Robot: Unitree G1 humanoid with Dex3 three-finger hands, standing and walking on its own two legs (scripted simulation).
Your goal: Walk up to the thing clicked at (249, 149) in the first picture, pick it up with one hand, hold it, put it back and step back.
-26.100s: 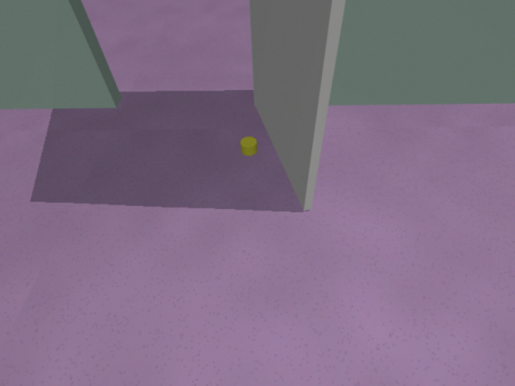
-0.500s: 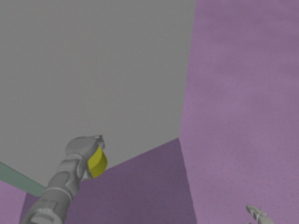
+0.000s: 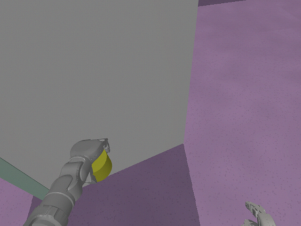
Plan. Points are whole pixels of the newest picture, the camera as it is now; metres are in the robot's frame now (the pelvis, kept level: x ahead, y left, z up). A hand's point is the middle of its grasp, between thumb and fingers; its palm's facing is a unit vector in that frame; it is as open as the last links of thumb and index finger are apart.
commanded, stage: hold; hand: left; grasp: from above
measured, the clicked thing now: (95, 163) +0.31 +0.23 -0.07
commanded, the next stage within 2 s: crouch in 1.04 s
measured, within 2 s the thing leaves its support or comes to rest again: neither
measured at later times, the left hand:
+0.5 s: hand (90, 166) +0.28 +0.22 -0.02, palm faces -0.44 -0.06 -0.90, open 11.5 cm
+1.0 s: hand (88, 162) +0.29 +0.23 -0.02, palm faces -0.43 -0.06 -0.90, open 11.5 cm
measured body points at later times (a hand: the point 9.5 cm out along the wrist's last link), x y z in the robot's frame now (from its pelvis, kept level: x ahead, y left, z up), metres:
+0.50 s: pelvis -0.01 +0.00 +0.01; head -0.01 -0.03 +0.45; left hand +0.30 +0.22 +0.03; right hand +0.15 -0.25 -0.11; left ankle +0.01 +0.11 -0.73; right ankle +0.02 -0.13 -0.73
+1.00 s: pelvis +0.00 +0.00 +0.01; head +0.01 -0.02 +0.46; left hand +0.31 +0.23 +0.03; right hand +0.15 -0.25 -0.11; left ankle +0.01 +0.12 -0.73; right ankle +0.02 -0.13 -0.73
